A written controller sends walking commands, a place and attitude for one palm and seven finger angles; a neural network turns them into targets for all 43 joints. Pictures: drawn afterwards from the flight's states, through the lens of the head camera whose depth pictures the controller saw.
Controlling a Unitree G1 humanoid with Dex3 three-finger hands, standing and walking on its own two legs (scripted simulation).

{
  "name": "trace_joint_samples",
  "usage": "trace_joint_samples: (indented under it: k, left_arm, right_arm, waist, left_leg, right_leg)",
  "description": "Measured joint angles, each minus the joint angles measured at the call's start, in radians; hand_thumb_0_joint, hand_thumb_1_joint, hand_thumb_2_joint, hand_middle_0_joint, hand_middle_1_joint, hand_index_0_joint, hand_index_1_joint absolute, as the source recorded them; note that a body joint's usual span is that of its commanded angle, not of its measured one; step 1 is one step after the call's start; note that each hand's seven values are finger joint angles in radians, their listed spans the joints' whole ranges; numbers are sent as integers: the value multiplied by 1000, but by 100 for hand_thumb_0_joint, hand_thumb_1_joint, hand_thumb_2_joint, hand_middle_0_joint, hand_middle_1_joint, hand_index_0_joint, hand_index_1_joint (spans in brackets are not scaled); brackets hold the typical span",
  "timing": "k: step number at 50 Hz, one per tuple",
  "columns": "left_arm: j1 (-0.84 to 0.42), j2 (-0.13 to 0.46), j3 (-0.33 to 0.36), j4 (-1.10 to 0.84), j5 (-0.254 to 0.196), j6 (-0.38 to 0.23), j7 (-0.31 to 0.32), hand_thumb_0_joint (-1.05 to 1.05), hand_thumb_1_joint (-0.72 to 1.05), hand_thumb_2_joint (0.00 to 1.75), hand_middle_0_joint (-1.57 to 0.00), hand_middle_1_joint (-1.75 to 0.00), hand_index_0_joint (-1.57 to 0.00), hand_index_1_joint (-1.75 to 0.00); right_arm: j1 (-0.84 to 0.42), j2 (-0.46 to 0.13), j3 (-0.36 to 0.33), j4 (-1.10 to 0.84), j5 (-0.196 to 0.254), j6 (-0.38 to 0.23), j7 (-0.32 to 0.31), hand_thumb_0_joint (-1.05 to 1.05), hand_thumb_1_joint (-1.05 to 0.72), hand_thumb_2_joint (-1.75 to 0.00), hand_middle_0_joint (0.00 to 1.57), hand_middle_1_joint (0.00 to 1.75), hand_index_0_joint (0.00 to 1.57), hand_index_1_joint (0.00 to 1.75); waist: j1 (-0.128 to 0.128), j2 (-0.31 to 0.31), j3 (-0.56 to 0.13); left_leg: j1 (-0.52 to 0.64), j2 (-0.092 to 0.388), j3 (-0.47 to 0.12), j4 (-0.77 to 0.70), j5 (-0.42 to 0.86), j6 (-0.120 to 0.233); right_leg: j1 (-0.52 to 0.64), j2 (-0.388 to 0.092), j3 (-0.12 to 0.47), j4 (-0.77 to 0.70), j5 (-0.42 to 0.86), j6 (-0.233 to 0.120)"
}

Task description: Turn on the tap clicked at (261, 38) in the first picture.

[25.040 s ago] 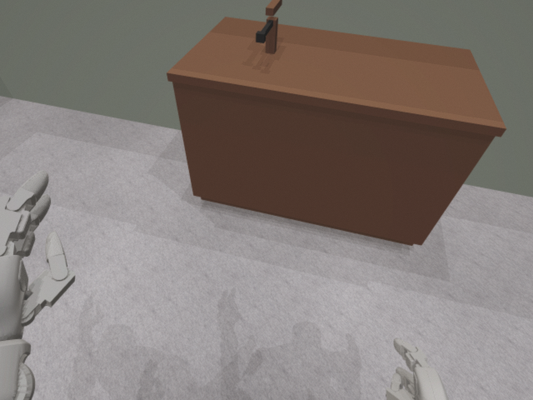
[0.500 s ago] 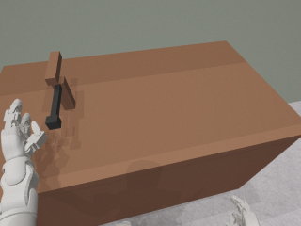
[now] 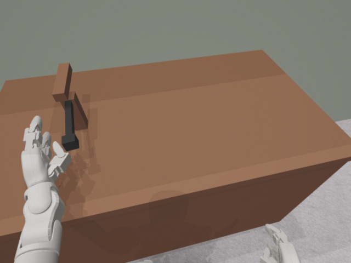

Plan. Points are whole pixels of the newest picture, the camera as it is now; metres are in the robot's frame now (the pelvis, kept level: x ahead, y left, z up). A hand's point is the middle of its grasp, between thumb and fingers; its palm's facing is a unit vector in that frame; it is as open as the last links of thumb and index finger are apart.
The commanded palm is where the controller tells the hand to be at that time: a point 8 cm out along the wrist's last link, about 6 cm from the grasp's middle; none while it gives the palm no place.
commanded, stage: push the lever round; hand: left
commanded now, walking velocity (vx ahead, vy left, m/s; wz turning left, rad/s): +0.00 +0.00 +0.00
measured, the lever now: (70, 142) +0.35 +0.28 +0.09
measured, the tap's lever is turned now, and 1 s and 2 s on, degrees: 6 32 62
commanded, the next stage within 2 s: none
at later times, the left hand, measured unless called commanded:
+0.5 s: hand (88, 148) +0.34 +0.23 +0.08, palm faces +0.58 -0.81 -0.06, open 7.8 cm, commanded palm +0.29 +0.26 +0.08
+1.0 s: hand (106, 142) +0.35 +0.19 +0.09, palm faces +0.66 -0.75 -0.06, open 7.7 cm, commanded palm +0.31 +0.21 +0.08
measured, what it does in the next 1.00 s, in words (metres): stands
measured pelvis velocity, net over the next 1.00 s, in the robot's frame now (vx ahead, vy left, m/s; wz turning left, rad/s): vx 0.01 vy -0.01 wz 0.01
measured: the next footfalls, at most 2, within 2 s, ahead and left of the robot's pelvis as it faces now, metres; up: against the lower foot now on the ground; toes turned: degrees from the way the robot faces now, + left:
none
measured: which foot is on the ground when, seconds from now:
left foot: down 0.00-1.00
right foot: down 0.00-1.00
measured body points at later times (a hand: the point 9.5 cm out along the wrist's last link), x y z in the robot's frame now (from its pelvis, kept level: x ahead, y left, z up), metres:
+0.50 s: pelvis +0.00 -0.01 +0.00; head +0.02 -0.01 +0.45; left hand +0.30 +0.27 +0.09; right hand +0.17 -0.25 -0.10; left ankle +0.05 +0.13 -0.71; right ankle -0.02 -0.12 -0.71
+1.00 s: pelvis +0.01 -0.01 +0.00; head +0.02 -0.01 +0.45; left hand +0.31 +0.23 +0.09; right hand +0.18 -0.24 -0.10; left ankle +0.05 +0.13 -0.71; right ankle -0.02 -0.12 -0.71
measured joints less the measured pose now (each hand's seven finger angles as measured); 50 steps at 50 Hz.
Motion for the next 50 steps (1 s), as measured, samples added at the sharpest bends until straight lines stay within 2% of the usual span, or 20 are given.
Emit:
trace_joint_samples:
  k: [8, 26, 50]
  left_arm:
    - [-24, -23, -27, 3, 9, 7, 48, 2, 91, 91, -16, -15, -15, -15]
    - [-75, -85, -80, 20, 69, 46, 210, 2, 90, 90, -16, -15, -15, -15]
    - [-138, -197, -176, 19, 154, 123, 438, 2, 93, 91, -16, -15, -15, -15]
  right_arm:
    - [-4, -6, -3, 1, -3, 6, 0, 1, -91, -90, 20, 30, 21, 30]
    - [-5, 5, -8, -1, -21, 53, 17, 1, -91, -90, 20, 30, 21, 30]
    - [-41, 24, -23, 1, -45, 119, 34, 1, -91, -90, 20, 30, 21, 30]
  waist:
    - [3, 0, 2]
    - [-10, 0, -10]
    - [-9, -3, -22]
  left_leg:
    - [-3, 0, -9, 1, 1, -4]
    - [2, 4, -8, -3, -4, -11]
    - [13, 2, -9, -6, -7, -12]
  right_leg:
    - [-1, 1, -8, 3, -3, -4]
    - [0, 5, -7, 4, -10, -11]
    - [12, 3, -8, 2, -15, -12]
